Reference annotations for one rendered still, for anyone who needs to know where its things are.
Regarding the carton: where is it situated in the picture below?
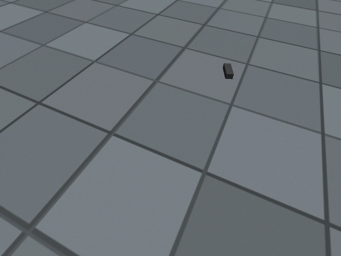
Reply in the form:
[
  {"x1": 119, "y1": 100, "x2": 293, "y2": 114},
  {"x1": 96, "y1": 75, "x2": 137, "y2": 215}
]
[{"x1": 223, "y1": 63, "x2": 234, "y2": 79}]

